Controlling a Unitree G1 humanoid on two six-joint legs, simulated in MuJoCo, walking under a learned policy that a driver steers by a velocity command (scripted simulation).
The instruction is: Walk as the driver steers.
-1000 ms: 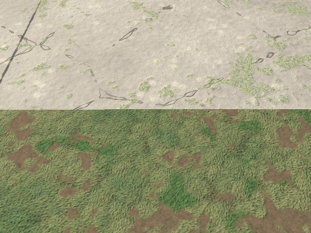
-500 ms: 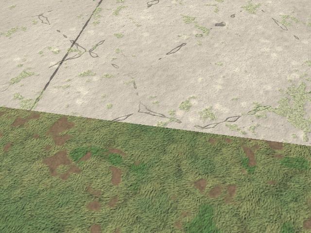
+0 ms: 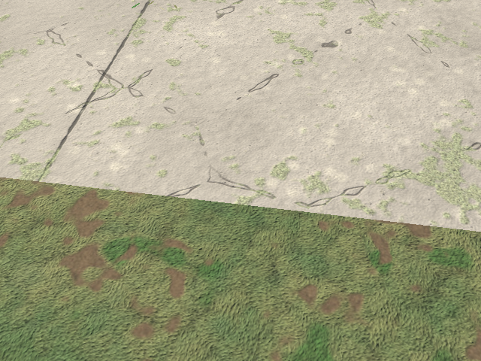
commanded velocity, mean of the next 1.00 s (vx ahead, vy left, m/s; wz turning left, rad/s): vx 0.04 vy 0.00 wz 0.00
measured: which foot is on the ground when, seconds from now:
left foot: down 0.00-0.58, up 0.60-0.80, down 0.82-1.00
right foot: down 0.00-0.80, up 0.82-1.00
